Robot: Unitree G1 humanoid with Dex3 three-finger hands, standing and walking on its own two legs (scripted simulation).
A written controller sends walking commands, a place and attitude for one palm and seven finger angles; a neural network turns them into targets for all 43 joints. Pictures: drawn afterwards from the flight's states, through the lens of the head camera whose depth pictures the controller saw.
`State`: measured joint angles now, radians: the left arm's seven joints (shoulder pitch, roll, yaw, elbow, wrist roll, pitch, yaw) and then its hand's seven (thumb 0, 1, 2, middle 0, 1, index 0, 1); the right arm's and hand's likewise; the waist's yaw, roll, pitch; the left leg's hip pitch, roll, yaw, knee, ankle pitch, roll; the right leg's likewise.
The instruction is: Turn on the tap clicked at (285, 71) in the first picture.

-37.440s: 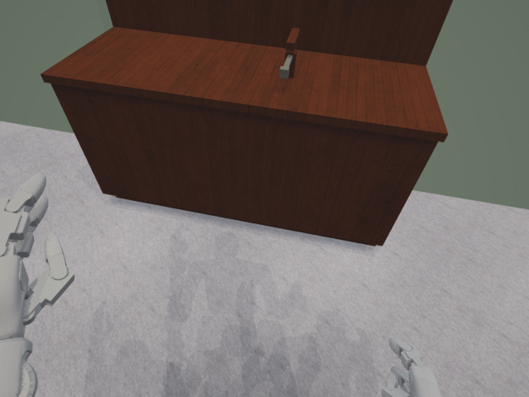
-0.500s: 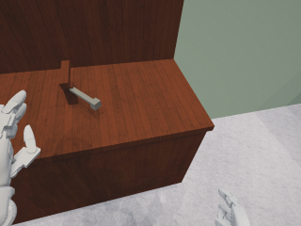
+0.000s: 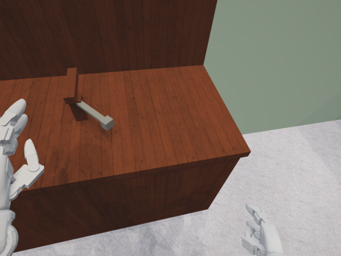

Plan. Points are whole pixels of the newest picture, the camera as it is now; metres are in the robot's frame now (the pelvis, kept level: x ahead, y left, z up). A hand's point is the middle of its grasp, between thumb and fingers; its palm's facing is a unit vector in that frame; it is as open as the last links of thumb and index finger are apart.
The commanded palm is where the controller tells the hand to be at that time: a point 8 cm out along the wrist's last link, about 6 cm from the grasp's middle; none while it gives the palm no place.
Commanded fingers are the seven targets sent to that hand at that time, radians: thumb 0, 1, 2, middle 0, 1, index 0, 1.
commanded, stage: come to a stop and stand still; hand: left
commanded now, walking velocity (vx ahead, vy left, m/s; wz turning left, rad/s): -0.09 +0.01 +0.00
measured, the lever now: (107, 123) +0.44 +0.23 +0.01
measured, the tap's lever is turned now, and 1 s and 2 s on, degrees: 40 40 40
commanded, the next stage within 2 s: look again from close up in 0.86 s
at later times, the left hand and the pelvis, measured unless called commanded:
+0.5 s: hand (39, 160) +0.23 +0.25 +0.17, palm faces +0.40 -0.84 -0.37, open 7.4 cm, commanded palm +0.15 +0.28 +0.17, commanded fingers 0.00 0.90 0.90 -0.20 -0.30 -0.20 -0.30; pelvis -0.01 +0.00 +0.00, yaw -1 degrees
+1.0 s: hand (35, 178) +0.20 +0.25 +0.15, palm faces +0.37 -0.86 -0.35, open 7.4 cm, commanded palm +0.14 +0.28 +0.17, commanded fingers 0.00 0.90 0.90 -0.20 -0.30 -0.20 -0.30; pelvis -0.03 +0.00 +0.00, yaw +0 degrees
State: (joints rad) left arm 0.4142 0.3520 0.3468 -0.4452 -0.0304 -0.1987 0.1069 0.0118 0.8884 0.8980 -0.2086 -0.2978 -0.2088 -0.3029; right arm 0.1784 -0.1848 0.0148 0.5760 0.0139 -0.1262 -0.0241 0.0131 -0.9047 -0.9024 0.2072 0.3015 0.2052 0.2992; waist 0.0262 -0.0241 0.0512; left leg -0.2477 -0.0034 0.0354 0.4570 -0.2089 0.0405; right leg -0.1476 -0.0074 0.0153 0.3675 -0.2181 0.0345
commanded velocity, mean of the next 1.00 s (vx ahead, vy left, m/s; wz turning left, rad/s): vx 0.00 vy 0.00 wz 0.00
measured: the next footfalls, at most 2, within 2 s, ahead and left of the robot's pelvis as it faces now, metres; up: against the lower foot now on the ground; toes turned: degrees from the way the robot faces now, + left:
none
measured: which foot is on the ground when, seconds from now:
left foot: down 0.00-1.00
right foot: down 0.00-1.00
